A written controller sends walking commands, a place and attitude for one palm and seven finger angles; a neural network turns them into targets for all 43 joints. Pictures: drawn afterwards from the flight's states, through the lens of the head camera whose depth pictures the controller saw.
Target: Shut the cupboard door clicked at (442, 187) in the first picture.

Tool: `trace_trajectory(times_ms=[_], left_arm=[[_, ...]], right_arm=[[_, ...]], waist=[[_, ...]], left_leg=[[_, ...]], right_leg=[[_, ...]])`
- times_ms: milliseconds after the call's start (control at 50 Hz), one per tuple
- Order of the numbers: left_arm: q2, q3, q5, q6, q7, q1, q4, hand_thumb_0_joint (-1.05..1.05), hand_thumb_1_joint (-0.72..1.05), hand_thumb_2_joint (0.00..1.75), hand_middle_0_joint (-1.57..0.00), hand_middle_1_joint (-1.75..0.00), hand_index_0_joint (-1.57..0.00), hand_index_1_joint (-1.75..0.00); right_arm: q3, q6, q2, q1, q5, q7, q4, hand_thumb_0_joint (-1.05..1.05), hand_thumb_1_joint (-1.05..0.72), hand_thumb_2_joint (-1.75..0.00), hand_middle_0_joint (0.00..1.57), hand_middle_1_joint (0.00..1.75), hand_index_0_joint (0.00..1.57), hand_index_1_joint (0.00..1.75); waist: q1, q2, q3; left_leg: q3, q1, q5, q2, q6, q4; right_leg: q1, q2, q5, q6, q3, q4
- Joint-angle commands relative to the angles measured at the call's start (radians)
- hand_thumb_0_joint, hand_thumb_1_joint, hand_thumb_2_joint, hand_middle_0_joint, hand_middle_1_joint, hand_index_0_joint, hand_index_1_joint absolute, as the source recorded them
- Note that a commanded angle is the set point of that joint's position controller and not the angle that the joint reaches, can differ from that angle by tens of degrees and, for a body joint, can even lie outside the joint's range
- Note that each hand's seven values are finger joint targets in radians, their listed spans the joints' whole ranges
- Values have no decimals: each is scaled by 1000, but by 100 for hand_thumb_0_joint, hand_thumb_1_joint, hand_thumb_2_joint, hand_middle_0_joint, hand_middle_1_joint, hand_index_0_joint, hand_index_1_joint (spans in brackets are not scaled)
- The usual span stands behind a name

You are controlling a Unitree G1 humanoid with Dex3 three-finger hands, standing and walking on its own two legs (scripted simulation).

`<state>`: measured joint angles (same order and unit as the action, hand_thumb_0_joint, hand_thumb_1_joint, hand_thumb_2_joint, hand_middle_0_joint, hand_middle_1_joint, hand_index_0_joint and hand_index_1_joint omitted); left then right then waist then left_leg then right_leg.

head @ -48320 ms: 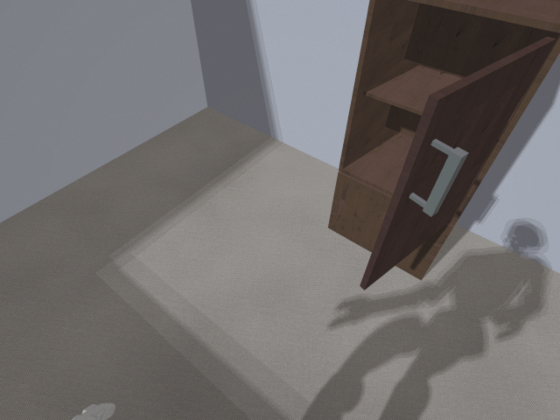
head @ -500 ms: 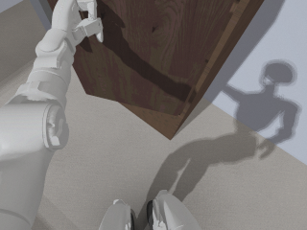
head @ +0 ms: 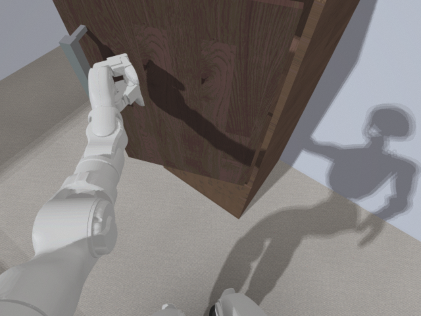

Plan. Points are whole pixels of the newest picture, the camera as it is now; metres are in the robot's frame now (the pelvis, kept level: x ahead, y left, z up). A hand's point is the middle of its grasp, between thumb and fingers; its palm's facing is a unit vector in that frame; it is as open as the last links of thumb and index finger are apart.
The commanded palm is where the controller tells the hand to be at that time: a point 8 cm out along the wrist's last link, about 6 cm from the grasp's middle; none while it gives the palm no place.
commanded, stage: pull the fist back off the door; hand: left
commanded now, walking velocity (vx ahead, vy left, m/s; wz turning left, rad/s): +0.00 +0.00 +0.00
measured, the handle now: (90, 67) +0.61 +0.18 +0.09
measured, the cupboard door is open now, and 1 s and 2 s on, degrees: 21 21 21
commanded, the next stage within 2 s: draw the hand back to the body in 0.30 s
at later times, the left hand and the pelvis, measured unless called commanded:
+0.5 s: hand (146, 112) +0.47 +0.07 +0.10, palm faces +0.08 -1.00 +0.01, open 3.1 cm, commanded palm +0.41 +0.13 +0.11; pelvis -0.01 +0.01 +0.00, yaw +1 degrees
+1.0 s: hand (68, 175) +0.32 +0.16 +0.16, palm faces +0.05 -0.99 -0.12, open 3.1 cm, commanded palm +0.28 +0.22 +0.16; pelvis -0.01 +0.01 +0.04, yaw +1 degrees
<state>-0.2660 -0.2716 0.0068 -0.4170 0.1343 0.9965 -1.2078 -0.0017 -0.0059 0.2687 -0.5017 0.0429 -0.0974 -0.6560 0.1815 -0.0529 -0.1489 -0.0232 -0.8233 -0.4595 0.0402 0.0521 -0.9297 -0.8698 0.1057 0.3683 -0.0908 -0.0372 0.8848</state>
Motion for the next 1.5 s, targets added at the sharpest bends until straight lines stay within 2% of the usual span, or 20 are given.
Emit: trace_trajectory(times_ms=[0, 40, 100, 180, 240, 340, 400, 460, 500, 560, 640, 700, 780, 840, 900, 920, 960, 1100, 1260, 1480], left_arm=[[-38, 66, 27, -16, -19, 278, 172, 0, 90, 90, -130, -150, -130, -150], [-49, 48, 53, -20, -17, 287, 253, 0, 90, 90, -130, -150, -130, -150], [0, 98, 72, -92, 4, 379, 452, 0, 90, 90, -130, -150, -130, -150], [48, 172, 38, -164, 37, 365, 573, 0, 90, 90, -130, -150, -130, -150], [94, 220, 3, -123, 55, 306, 456, 0, 90, 90, -130, -150, -130, -150], [66, 168, 20, 10, 84, 320, 248, 0, 90, 90, -130, -150, -130, -150], [47, 118, 50, -10, 95, 372, 282, 0, 90, 90, -130, -150, -130, -150], [-82, -3, 53, -95, 86, 202, 456, 0, 90, 90, -130, -150, -130, -150], [-69, 41, 24, -124, 57, 92, 556, 0, 90, 90, -130, -150, -130, -150], [-43, 89, -1, -62, 8, -123, 584, 0, 90, 90, -130, -150, -130, -150], [33, 164, 116, 88, -72, -139, 772, 0, 90, 90, -130, -150, -130, -150], [16, 158, 184, 132, -104, -123, 964, 0, 90, 90, -130, -150, -130, -150], [-9, 182, 155, 119, -108, -258, 1070, 0, 90, 90, -130, -150, -130, -150], [-17, 186, 145, 165, -124, -403, 1055, 0, 90, 90, -124, -144, -124, -144], [-70, 122, 177, 257, -152, -525, 1104, 0, 90, 90, -116, -135, -116, -135], [-111, 198, 113, 240, -129, -516, 1234, 0, 90, 90, -113, -132, -113, -132], [-136, 151, 113, 264, -107, -629, 1282, 0, 90, 90, -108, -126, -108, -126], [-146, 154, 82, 321, -74, -747, 1490, 0, 90, 90, -89, -105, -89, -105], [-180, 83, 77, 355, -57, -1015, 1623, 0, 90, 90, -67, -81, -67, -81], [-281, -111, 75, 338, -36, -1281, 1837, 0, 90, 90, -36, -48, -36, -48]], right_arm=[[-61, -6, 146, -93, -16, 9, 79, 0, -90, -90, 20, 30, 20, 30], [-65, -1, 145, -72, -20, 15, 92, 0, -90, -90, 20, 30, 20, 30], [-69, -15, 132, -33, -17, 24, 95, 0, -90, -90, 20, 30, 20, 30], [-76, -34, 123, 5, -15, 28, 69, 0, -90, -90, 20, 30, 20, 30], [-73, -27, 125, 23, -16, 29, 53, 0, -90, -90, 20, 30, 20, 30], [-50, 3, 127, 52, -27, 49, 69, 0, -90, -90, 20, 30, 20, 30], [-42, -3, 124, 66, -21, 54, 84, 0, -90, -90, 20, 30, 20, 30], [-44, -15, 124, 82, -11, 50, 127, 0, -90, -90, 20, 30, 20, 30], [-44, -16, 109, 89, -16, 42, 143, 0, -90, -90, 20, 30, 20, 30], [-52, -2, 111, 95, -35, 36, 166, 0, -90, -90, 20, 30, 20, 30], [-51, 6, 116, 158, -81, 70, 206, 0, -90, -90, 20, 30, 20, 30], [-39, -23, 105, 222, -96, 105, 216, 0, -90, -90, 20, 30, 20, 30], [-17, -64, 87, 272, -99, 122, 204, 0, -90, -90, 20, 30, 20, 30], [-7, -73, 86, 306, -104, 120, 212, 0, -90, -90, 20, 30, 20, 30], [-3, -56, 88, 347, -117, 126, 241, 0, -90, -90, 20, 30, 20, 30], [-2, -36, 53, 390, -116, 137, 251, 0, -90, -90, 20, 30, 20, 30], [1, -17, 54, 413, -111, 152, 258, 0, -90, -90, 20, 30, 20, 30], [24, -8, 46, 438, -99, 165, 246, 0, -90, -90, 20, 30, 20, 30], [25, -30, 58, 449, -78, 161, 237, 0, -90, -90, 20, 30, 20, 30], [8, -72, 54, 448, -75, 147, 223, 0, -90, -90, 20, 30, 20, 30]], waist=[[-13, 71, -334], [-29, 75, -351], [-27, -3, -427], [-27, -39, -487], [-8, 19, -379], [-2, 146, -235], [-25, 121, -325], [-132, 43, -528], [-145, 47, -559], [-153, 111, -428], [-126, 196, -275], [-140, 125, -264], [-154, 39, -174], [-172, 29, -109], [-208, 70, -112], [-183, 119, -94], [-198, 146, -90], [-187, -40, -12], [-209, 41, 31], [-237, -64, -1]], left_leg=[[28, 112, 270, -7, -10, 89], [24, 128, 268, -3, -9, 95], [38, 262, 344, -9, -11, 86], [69, 385, 421, -25, -24, 66], [76, 350, 371, -28, -26, 84], [54, 166, 168, -3, -9, 132], [63, 196, 222, -2, -13, 122], [47, 276, 385, -1, -23, 107], [35, 290, 449, -7, -24, 109], [19, 261, 422, -14, -14, 148], [11, 293, 270, -16, 1, 231], [16, 377, 248, -15, 4, 262], [33, 421, 208, -19, 5, 307], [42, 416, 160, -18, -1, 340], [38, 421, 171, -13, -3, 368], [51, 429, 185, -21, -6, 398], [52, 439, 210, -24, -2, 406], [84, 623, 319, -45, -13, 510], [116, 676, 415, -65, -27, 574], [136, 706, 591, -85, -69, 572]], right_leg=[[387, -78, -364, 78, 100, -130], [417, -81, -362, 78, 106, -141], [389, -75, -409, 72, 83, -112], [310, -70, -409, 67, 53, -65], [251, -70, -350, 72, 39, -79], [307, -83, -222, 83, 64, -149], [340, -84, -269, 73, 59, -116], [477, -82, -437, 60, 71, -61], [525, -85, -515, 62, 76, -52], [551, -81, -515, 69, 80, -100], [583, -90, -342, 93, 99, -243], [606, -95, -271, 84, 100, -293], [571, -100, -195, 72, 92, -313], [565, -107, -123, 66, 90, -333], [648, -119, -130, 66, 102, -361], [702, -152, -127, 85, 154, -414], [756, -167, -177, 102, 172, -440], [747, -123, -265, 59, 84, -472], [797, -110, -312, 55, 52, -508], [846, -113, -361, 59, 42, -501]])
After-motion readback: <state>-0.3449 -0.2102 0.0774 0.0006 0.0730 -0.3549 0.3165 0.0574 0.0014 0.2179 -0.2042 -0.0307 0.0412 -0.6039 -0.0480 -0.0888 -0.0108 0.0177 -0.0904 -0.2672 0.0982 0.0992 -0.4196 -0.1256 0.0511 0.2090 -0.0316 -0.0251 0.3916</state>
